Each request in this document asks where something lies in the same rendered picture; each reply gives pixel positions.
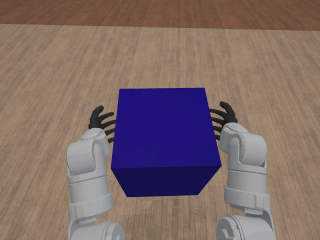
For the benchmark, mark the robot left forearm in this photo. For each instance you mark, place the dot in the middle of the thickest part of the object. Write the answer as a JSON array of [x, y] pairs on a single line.
[[86, 169]]

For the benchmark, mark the robot left upper arm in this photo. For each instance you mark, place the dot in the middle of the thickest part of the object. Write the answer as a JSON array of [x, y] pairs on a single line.
[[109, 230]]

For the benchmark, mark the robot left hand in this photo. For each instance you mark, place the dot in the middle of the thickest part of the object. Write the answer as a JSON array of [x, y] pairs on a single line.
[[95, 121]]

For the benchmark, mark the carton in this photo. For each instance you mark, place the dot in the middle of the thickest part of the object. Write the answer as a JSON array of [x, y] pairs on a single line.
[[164, 142]]

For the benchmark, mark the robot right hand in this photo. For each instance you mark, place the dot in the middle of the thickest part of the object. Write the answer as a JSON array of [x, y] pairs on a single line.
[[229, 117]]

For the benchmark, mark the robot right upper arm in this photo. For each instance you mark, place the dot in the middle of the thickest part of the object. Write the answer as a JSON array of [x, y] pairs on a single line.
[[237, 227]]

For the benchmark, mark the robot right forearm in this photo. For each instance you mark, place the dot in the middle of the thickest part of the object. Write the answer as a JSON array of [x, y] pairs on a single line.
[[246, 179]]

